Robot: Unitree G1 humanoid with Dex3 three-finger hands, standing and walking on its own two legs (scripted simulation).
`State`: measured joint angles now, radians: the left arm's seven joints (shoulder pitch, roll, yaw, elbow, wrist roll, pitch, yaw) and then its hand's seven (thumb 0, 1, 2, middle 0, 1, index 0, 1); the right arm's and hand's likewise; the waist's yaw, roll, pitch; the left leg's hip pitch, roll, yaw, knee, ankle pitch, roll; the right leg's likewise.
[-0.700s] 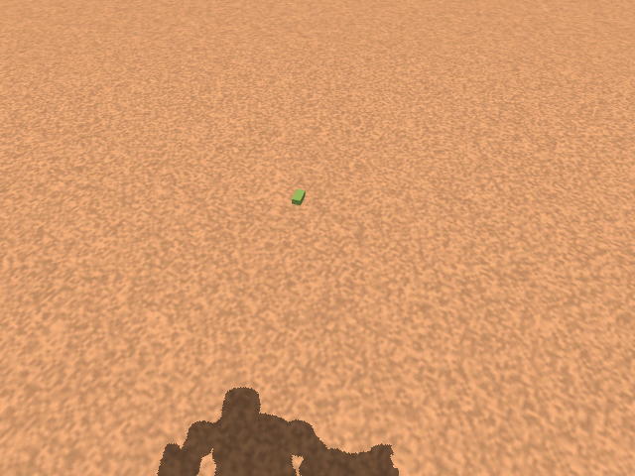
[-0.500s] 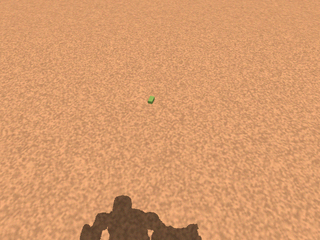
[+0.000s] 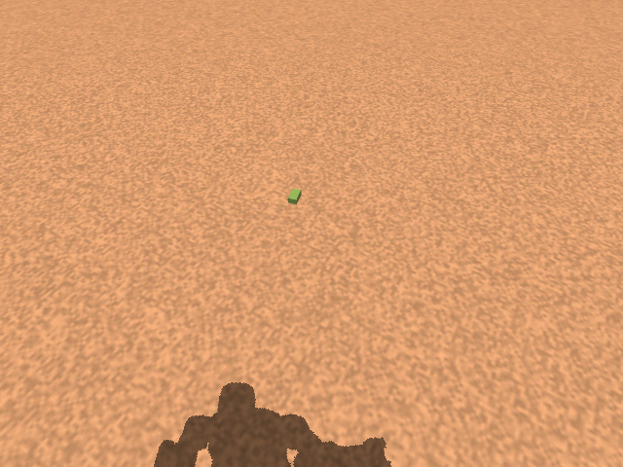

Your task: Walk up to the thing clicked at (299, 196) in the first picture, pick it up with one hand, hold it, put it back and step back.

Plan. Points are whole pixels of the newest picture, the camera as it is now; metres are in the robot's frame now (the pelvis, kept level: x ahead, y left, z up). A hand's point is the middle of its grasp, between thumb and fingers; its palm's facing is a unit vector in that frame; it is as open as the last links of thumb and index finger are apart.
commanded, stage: stand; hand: left
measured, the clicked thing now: (294, 196) +1.36 +0.07 -0.77
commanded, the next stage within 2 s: walk up in 0.42 s
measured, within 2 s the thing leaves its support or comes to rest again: neither
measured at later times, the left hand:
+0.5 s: hand out of the picture +0.09 +0.26 -0.15, palm faces +0.05 -0.95 -0.32, open 7.4 cm
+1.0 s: hand (90, 451) +0.19 +0.33 -0.15, palm faces +0.34 -0.91 -0.25, open 7.4 cm
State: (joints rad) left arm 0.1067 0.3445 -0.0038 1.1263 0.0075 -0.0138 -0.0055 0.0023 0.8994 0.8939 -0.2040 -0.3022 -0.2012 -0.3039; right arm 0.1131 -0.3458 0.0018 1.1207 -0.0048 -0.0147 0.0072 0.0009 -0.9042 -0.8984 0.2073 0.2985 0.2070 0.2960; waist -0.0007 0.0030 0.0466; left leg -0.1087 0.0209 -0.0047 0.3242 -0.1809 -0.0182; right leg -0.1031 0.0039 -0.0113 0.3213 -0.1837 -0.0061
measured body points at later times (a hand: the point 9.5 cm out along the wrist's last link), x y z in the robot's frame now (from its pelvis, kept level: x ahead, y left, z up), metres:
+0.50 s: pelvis +0.01 +0.00 +0.00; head +0.02 +0.01 +0.45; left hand +0.08 +0.31 -0.13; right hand +0.08 -0.31 -0.13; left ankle +0.00 +0.13 -0.74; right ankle -0.01 -0.11 -0.74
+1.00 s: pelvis +0.17 +0.03 -0.01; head +0.15 +0.08 +0.44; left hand +0.17 +0.37 -0.13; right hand +0.32 -0.28 -0.08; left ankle +0.09 +0.16 -0.75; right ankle +0.34 -0.11 -0.68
